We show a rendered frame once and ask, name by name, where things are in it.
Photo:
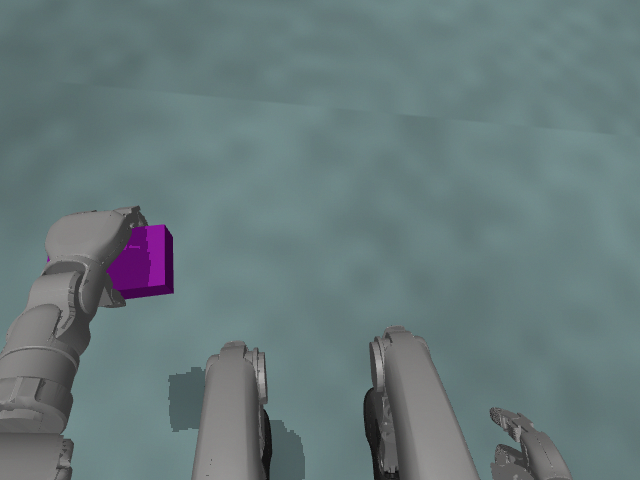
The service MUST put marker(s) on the right robot hand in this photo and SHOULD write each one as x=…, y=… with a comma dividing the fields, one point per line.
x=539, y=459

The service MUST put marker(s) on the right robot foot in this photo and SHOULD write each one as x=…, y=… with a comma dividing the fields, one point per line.
x=374, y=437

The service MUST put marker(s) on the left robot hand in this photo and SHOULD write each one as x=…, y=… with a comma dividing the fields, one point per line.
x=98, y=235

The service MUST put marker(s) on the small box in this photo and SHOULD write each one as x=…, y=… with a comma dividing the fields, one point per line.
x=145, y=266

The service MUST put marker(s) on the left robot arm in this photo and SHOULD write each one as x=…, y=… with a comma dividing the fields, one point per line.
x=38, y=365

